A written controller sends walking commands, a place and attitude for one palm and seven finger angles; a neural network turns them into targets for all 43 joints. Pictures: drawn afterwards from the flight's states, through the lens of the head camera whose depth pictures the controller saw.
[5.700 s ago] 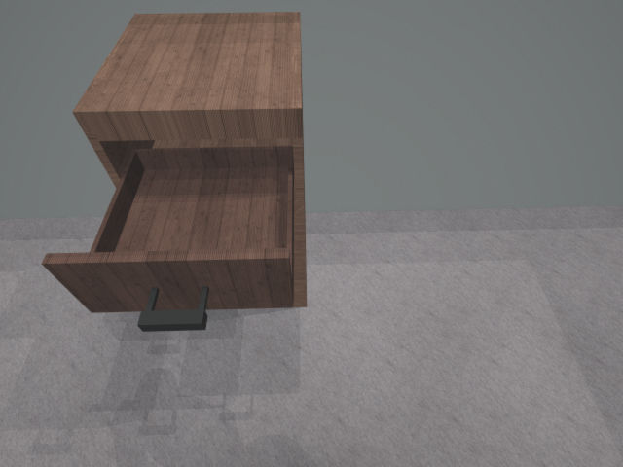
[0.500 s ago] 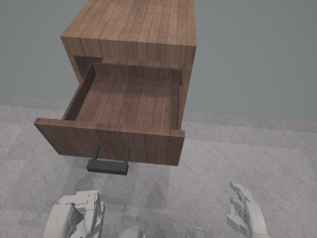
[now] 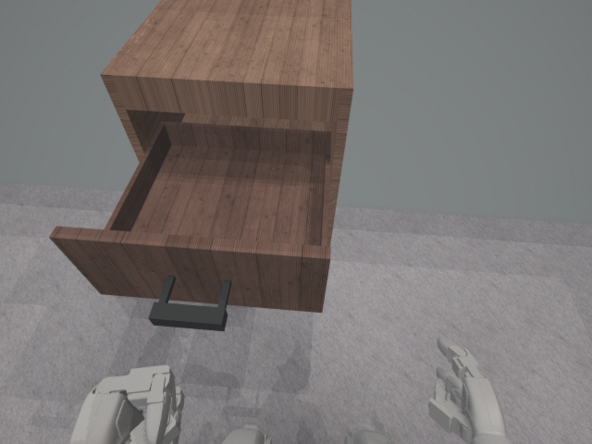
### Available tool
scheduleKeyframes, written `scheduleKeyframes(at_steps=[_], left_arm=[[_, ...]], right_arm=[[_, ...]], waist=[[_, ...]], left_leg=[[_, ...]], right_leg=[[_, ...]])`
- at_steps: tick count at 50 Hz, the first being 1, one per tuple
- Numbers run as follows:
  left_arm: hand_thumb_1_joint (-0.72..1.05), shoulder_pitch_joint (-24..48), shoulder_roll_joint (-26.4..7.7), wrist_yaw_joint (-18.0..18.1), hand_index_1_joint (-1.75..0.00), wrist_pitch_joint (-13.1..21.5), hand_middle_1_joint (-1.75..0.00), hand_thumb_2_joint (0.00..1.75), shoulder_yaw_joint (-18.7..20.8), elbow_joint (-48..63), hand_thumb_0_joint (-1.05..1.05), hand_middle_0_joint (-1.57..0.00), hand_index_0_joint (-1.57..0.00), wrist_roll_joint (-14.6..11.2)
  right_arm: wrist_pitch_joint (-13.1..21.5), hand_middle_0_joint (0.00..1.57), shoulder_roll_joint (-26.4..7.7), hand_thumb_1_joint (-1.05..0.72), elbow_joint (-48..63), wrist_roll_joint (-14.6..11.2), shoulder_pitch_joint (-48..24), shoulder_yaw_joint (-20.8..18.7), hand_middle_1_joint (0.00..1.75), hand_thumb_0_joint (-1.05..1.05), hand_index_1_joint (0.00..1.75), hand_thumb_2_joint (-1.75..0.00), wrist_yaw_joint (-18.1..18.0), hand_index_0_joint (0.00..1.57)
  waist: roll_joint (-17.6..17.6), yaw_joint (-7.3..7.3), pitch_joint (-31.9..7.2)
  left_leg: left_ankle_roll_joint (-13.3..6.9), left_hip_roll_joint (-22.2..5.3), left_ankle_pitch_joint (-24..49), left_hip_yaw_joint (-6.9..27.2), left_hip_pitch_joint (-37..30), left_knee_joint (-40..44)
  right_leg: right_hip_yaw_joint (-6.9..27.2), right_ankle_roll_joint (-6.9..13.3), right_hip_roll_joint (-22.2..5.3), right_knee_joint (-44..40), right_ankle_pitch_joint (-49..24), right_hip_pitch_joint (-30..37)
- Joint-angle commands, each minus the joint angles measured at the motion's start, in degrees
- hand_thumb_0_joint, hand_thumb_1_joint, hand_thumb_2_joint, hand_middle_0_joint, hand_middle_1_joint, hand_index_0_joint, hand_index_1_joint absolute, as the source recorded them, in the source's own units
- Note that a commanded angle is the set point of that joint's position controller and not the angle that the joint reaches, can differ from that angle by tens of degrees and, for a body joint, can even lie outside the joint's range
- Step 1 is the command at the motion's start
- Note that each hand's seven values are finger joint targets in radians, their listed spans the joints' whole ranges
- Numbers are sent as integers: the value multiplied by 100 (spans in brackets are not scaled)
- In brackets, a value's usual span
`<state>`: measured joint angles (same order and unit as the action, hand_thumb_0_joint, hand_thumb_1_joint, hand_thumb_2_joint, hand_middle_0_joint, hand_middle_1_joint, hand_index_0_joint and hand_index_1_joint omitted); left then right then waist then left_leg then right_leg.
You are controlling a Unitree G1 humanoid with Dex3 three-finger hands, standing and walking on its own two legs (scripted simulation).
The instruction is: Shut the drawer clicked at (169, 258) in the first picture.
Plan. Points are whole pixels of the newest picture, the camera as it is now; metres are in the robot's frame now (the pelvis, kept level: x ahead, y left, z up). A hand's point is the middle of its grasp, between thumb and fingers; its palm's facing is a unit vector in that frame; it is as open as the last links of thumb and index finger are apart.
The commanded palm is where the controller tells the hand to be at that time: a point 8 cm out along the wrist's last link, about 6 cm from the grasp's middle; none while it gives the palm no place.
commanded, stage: bring the fist close to the handle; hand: left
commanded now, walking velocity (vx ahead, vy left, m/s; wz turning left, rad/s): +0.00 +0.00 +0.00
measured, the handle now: (193, 300) +0.32 +0.18 -0.02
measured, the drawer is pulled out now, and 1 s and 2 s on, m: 0.29 0.29 0.27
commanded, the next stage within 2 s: push the drawer shut in 1.34 s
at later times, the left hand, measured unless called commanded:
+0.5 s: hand (197, 394) +0.18 +0.13 +0.03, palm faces -0.02 -1.00 -0.03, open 3.3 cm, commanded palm +0.16 +0.19 +0.03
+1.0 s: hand (213, 372) +0.22 +0.13 -0.02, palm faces -0.05 -1.00 -0.02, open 3.3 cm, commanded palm +0.20 +0.18 -0.02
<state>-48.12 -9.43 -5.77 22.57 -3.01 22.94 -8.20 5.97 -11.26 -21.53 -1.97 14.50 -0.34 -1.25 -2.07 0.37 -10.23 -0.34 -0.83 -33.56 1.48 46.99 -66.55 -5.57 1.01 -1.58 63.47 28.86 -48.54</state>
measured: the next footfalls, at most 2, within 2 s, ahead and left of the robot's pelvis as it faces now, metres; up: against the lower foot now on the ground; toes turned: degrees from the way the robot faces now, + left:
none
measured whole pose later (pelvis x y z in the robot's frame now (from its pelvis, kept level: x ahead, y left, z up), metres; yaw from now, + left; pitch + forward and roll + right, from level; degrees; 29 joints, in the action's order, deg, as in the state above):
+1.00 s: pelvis -0.02 +0.00 -0.05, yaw -1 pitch +23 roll -2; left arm -21.9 -9.0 -3.4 26.6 -1.8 2.7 -6.4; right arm 5.8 -12.7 -25.3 0.4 11.6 1.0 0.2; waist -0.9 -1.8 -11.8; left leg -0.5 -0.6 -36.9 1.6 66.3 -80.0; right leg -5.4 1.1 -2.2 76.4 31.7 -67.8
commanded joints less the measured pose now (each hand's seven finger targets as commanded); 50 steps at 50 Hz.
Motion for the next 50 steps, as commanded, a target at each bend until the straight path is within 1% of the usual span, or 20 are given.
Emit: scheduleKeyframes(at_steps=[1, 6, 10, 11, 12, 15, 16, 19, 20, 24, 26, 30, 33, 36, 38, 40, 42, 45, 48, 50], left_arm=[[90, 92, -285, -99, -160, 499, -160, 90, 302, 670, 0, -140, -140, -92], [90, 482, -338, -212, -160, 646, -160, 90, 364, 584, 0, -140, -140, -146], [90, 703, -422, -169, -160, 592, -160, 90, 442, 475, 0, -140, -140, -128], [90, 649, -305, -153, -160, 556, -160, 90, 362, 394, 0, -140, -140, -118], [90, 757, -239, -137, -160, 537, -160, 90, 270, 390, 0, -140, -140, -118], [90, 831, -373, -41, -160, 463, -160, 90, 456, 118, 0, -140, -140, -72], [90, 783, -258, -27, -160, 452, -160, 90, 383, 29, 0, -140, -140, -56], [90, 924, -252, 18, -160, 521, -160, 90, 364, 28, 0, -140, -140, -44], [90, 933, -336, 61, -160, 541, -160, 90, 492, -76, 0, -140, -140, -30], [90, 1373, -220, 76, -160, 777, -160, 90, 266, -37, 0, -140, -140, 9], [90, 1536, -177, 111, -160, 822, -160, 90, 222, -214, 0, -140, -140, 39], [90, 1781, -349, 140, -160, 825, -160, 90, 383, -371, 0, -140, -140, 74], [90, 1857, -214, 122, -160, 773, -160, 90, 272, -365, 0, -140, -140, 46], [90, 2160, -191, 172, -160, 695, -160, 90, 230, -521, 0, -140, -140, 87], [90, 2228, -317, 188, -160, 704, -160, 90, 366, -581, 0, -140, -140, 69], [90, 2362, -245, 196, -160, 700, -160, 90, 283, -653, 0, -140, -140, 97], [90, 2378, -274, 197, -160, 738, -160, 90, 336, -698, 0, -140, -140, 102], [90, 2626, -206, 218, -160, 756, -160, 90, 240, -866, 0, -140, -140, 140], [90, 2703, -223, 249, -160, 810, -160, 90, 247, -851, 0, -140, -140, 146], [90, 2672, -344, 273, -160, 823, -160, 90, 304, -581, 0, -140, -140, 141]], right_arm=[[405, 20, -645, -90, 814, 22, -432, -276, 30, 0, 30, -90, -64, 20], [490, 20, -684, -90, 753, 36, -400, -267, 30, 0, 30, -90, -67, 20], [479, 20, -715, -90, 722, 49, -430, -269, 30, 0, 30, -90, -74, 20], [473, 20, -698, -90, 728, 51, -413, -265, 30, 0, 30, -90, -63, 20], [480, 20, -704, -90, 722, 54, -416, -265, 30, 0, 30, -90, -52, 20], [437, 20, -713, -90, 669, 66, -458, -280, 30, 0, 30, -90, -52, 20], [421, 20, -710, -90, 688, 76, -430, -273, 30, 0, 30, -90, -43, 20], [424, 20, -704, -90, 673, 99, -458, -266, 30, 0, 30, -90, -14, 20], [408, 20, -707, -90, 634, 102, -479, -291, 30, 0, 30, -90, -24, 20], [470, 20, -748, -90, 606, 135, -461, -260, 30, 0, 30, -90, 7, 20], [475, 20, -765, -90, 563, 159, -441, -246, 30, 0, 30, -90, 14, 20], [461, 20, -821, -90, 534, 177, -438, -255, 30, 0, 30, -90, 15, 20], [431, 20, -819, -90, 560, 177, -416, -240, 30, 0, 30, -90, 42, 20], [379, 20, -849, -90, 533, 184, -415, -219, 30, 0, 30, -90, 44, 20], [363, 20, -854, -90, 503, 189, -408, -229, 30, 0, 30, -90, 44, 20], [339, 20, -862, -90, 497, 202, -406, -217, 30, 0, 30, -90, 57, 20], [332, 20, -858, -90, 469, 215, -412, -220, 30, 0, 30, -90, 75, 20], [310, 20, -881, -90, 431, 226, -414, -210, 30, 0, 30, -90, 97, 20], [285, 20, -898, -90, 470, 234, -445, -215, 30, 0, 30, -90, 122, 20], [270, 20, -894, -90, 504, 229, -428, -225, 30, 0, 30, -90, 127, 20]], waist=[[458, -172, -285], [152, -144, -729], [59, -105, -871], [44, -102, -916], [84, -148, -931], [223, -119, -888], [331, -116, -921], [181, -96, -954], [361, -102, -995], [56, -186, -1005], [167, -245, -1000], [126, -197, -1260], [39, -172, -1474], [168, -250, -1405], [185, -217, -1490], [131, -248, -1508], [25, -188, -1640], [88, -272, -1560], [75, -228, -1676], [-98, -154, -1923]], left_leg=[[-107, 147, 1164, 6, 259, 850], [-110, 145, 1280, -8, 242, 685], [-107, 130, 1451, 11, 271, 654], [-101, 130, 1505, 10, 242, 671], [-104, 132, 1542, 18, 226, 640], [-95, 127, 1479, 15, 410, 596], [-97, 136, 1469, 5, 454, 587], [-83, 150, 1478, -1, 509, 551], [-87, 127, 1493, 20, 570, 515], [-79, 137, 1284, 30, 620, 396], [-85, 133, 1222, 49, 706, 314], [-82, 132, 1237, 63, 831, 201], [-73, 152, 1387, 47, 805, 161], [-82, 141, 1295, 93, 927, 101], [-73, 142, 1281, 87, 985, 47], [-78, 142, 1341, 107, 997, 10], [-57, 143, 1449, 103, 988, -29], [-53, 132, 1452, 156, 1065, -96], [-54, 145, 1302, 142, 1103, -132], [-50, 138, 1516, 144, 936, -94]], right_leg=[[398, 28, 146, -1053, -491, 805], [434, 56, 139, -857, -602, 749], [387, 68, 149, -725, -807, 741], [339, 65, 150, -671, -890, 726], [327, 49, 150, -651, -988, 687], [370, 52, 144, -650, -907, 689], [375, 44, 141, -630, -913, 709], [370, 59, 123, -543, -954, 650], [364, 56, 144, -511, -961, 639], [338, 72, 135, -364, -690, 231], [334, 69, 146, -303, -625, 91], [348, 88, 145, -149, -612, 11], [338, 87, 124, -57, -832, 64], [311, 81, 146, 7, -731, -98], [340, 86, 141, 32, -724, -89], [307, 93, 147, 100, -776, -192], [301, 107, 135, 203, -894, -209], [259, 112, 148, 311, -864, -421], [283, 111, 141, 326, -720, -474], [282, 132, 137, 369, -873, -374]])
